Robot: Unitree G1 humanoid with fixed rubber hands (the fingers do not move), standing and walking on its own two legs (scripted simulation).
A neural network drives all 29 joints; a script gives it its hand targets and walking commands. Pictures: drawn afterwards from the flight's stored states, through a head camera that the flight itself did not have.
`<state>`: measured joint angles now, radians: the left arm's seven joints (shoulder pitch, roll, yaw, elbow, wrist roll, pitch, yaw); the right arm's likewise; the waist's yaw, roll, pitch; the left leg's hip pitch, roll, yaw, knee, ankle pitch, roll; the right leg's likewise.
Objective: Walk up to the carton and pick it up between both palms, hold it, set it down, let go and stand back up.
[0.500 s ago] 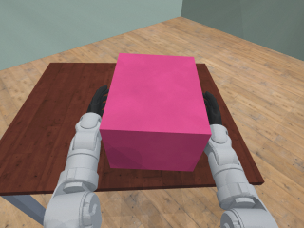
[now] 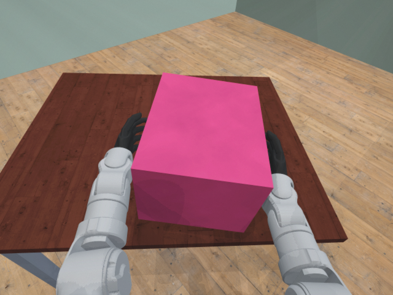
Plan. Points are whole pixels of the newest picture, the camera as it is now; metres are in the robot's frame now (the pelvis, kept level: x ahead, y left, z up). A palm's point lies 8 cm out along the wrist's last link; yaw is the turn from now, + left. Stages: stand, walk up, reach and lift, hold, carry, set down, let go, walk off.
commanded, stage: set down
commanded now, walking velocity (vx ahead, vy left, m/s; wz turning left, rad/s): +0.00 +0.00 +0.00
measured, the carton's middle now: (201, 148) +0.41 -0.01 +0.08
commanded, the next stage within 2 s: none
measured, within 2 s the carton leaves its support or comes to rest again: rests again in 1.02 s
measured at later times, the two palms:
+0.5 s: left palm (131, 155) +0.42 +0.15 +0.05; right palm (271, 176) +0.36 -0.16 +0.05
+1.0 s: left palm (133, 167) +0.41 +0.15 +0.02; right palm (269, 189) +0.35 -0.16 +0.02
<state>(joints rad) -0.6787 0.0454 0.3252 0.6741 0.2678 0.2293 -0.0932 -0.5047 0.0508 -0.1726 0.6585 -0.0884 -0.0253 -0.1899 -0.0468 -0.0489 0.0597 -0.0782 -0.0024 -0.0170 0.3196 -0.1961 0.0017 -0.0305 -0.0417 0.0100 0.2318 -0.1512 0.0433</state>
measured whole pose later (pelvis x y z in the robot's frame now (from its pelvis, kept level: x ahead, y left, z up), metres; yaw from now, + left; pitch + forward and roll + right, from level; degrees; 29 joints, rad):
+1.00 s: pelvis +0.00 +0.00 +0.00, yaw +0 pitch +9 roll -1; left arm -0.72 0.09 0.33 1.02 0.27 -0.15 -0.07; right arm -0.51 0.09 -0.30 0.89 -0.19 -0.33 -0.21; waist -0.05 -0.05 -0.02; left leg -0.32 0.00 -0.02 0.34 -0.17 0.00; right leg -0.26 -0.03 0.01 0.23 -0.12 0.05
